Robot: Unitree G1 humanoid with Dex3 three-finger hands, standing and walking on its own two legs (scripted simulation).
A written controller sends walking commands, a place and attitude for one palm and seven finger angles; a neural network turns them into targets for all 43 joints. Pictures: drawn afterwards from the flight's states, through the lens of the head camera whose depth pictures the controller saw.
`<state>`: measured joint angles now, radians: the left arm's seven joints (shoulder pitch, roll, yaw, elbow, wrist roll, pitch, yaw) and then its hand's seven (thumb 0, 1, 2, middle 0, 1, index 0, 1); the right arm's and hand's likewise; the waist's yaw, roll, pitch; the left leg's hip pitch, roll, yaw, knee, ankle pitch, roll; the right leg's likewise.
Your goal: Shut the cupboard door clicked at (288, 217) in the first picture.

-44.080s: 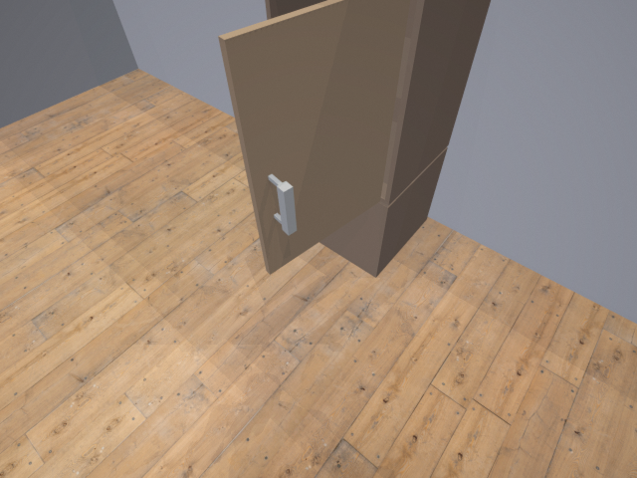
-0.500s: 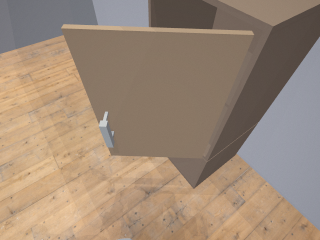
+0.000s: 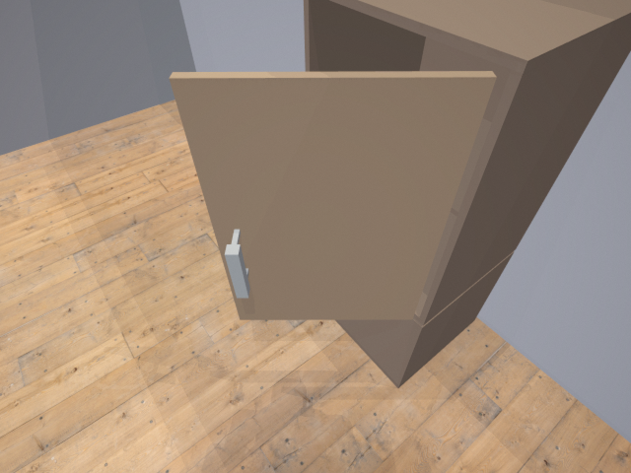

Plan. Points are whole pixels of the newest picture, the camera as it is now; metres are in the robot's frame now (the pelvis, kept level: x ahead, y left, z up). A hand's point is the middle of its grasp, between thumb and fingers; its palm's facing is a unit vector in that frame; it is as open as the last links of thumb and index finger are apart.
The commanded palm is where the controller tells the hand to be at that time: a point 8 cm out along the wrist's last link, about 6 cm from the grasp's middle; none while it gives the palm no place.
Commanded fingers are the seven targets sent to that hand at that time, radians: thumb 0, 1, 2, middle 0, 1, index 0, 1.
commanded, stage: come to a stop and stand still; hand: left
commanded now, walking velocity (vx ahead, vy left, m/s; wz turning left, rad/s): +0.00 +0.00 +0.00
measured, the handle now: (239, 263) +0.48 +0.18 -0.08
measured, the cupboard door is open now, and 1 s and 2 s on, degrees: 52 52 52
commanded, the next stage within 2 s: look again from close up in 0.44 s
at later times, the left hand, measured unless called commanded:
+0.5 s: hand out of the picture -0.04 +0.18 -0.16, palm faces +0.04 -0.98 -0.21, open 7.3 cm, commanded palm none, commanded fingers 0.00 0.90 0.90 -0.20 -0.30 -0.20 -0.30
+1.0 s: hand out of the picture -0.01 +0.15 -0.16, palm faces +0.05 -0.98 -0.20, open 7.3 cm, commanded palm none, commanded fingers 0.00 0.90 0.90 -0.20 -0.30 -0.20 -0.30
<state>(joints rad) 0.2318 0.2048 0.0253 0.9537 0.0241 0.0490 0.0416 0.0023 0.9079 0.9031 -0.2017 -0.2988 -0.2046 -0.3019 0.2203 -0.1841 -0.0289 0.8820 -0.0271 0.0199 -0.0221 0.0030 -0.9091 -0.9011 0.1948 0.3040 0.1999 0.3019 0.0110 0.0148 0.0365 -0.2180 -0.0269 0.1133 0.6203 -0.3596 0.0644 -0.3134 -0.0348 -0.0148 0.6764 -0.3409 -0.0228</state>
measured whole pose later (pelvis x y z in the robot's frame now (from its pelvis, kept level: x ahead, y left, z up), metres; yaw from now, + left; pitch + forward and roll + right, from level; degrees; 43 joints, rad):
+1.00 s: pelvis -0.01 -0.02 +0.02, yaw +2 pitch -1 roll +1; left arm 0.30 0.15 -0.01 1.08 0.02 -0.02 0.04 0.01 0.92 0.90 -0.20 -0.30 -0.20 -0.30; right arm 0.30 -0.14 0.01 1.10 -0.01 -0.02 -0.02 0.00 -0.91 -0.90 0.20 0.30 0.20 0.30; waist 0.00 -0.01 0.02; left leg -0.17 -0.02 0.07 0.41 -0.22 0.03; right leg -0.24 0.01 -0.01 0.43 -0.17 -0.03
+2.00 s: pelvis +0.00 -0.01 +0.01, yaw +2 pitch -2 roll +0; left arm 0.27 0.18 0.00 1.02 0.02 -0.01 0.05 0.01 0.91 0.90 -0.20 -0.30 -0.20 -0.30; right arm 0.25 -0.17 -0.03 0.98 -0.02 -0.01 -0.02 0.00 -0.92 -0.90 0.19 0.30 0.20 0.30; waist -0.01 0.03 0.02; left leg -0.22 -0.01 0.07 0.56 -0.31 0.04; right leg -0.27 0.02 -0.01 0.54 -0.25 -0.03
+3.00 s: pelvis +0.05 -0.03 +0.02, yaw +1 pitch +0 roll +1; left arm 0.14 0.24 0.00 1.06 0.01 -0.03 0.03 0.00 0.91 0.90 -0.20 -0.30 -0.21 -0.30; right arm 0.17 -0.23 0.01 1.09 -0.02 -0.03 -0.02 0.00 -0.91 -0.90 0.20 0.30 0.20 0.30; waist 0.00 0.01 0.05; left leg -0.10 0.00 0.07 0.40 -0.30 0.00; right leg -0.19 0.04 0.01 0.46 -0.27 -0.05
